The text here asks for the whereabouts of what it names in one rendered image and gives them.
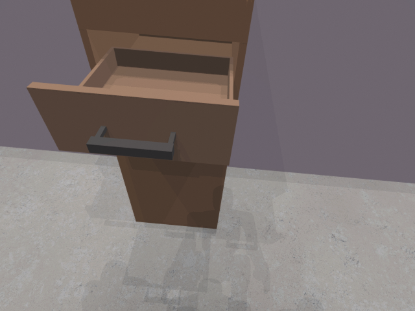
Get cabinet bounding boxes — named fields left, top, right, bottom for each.
left=70, top=0, right=254, bottom=229

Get drawer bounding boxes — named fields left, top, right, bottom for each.
left=27, top=47, right=239, bottom=166

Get handle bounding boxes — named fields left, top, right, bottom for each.
left=86, top=126, right=176, bottom=160

